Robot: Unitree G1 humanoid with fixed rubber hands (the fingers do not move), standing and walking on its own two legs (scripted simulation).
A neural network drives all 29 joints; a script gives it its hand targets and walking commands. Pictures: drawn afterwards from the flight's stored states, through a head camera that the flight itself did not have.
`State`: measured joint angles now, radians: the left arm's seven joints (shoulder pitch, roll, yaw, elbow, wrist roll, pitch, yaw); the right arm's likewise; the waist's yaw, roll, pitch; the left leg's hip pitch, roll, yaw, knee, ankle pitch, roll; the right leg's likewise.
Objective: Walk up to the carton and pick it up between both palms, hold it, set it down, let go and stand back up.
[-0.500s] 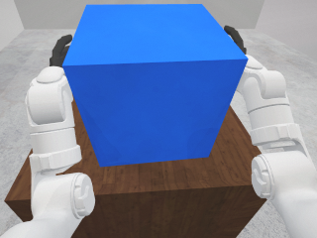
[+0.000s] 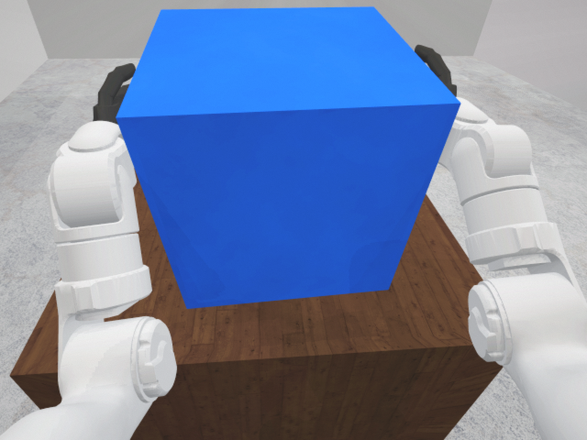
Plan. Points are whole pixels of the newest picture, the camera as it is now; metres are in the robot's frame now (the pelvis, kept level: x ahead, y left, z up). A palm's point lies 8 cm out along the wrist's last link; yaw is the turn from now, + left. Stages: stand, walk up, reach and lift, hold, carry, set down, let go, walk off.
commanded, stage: hold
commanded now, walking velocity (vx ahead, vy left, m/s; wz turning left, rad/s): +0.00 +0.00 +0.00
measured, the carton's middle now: (280, 157) +0.40 -0.01 +0.25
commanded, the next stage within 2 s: none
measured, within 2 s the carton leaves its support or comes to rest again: neither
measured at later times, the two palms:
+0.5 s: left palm (108, 128) +0.36 +0.18 +0.30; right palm (438, 103) +0.36 -0.18 +0.33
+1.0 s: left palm (115, 125) +0.37 +0.17 +0.30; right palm (437, 108) +0.37 -0.19 +0.32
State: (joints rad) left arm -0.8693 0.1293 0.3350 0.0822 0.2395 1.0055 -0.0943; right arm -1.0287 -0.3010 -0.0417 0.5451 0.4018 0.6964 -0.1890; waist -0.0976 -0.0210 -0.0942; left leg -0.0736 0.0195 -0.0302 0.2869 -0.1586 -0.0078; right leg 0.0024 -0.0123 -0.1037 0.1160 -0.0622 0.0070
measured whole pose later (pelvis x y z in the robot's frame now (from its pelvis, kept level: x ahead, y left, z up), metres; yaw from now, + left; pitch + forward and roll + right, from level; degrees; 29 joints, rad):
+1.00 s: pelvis +0.00 +0.00 +0.00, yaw +0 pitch -3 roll -1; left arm -0.91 0.15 0.33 0.16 0.24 0.97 -0.11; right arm -1.06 -0.30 -0.04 0.60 0.39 0.68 -0.19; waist -0.10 -0.02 -0.11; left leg -0.09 0.02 -0.03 0.29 -0.15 -0.01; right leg -0.01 -0.01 -0.10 0.12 -0.06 0.01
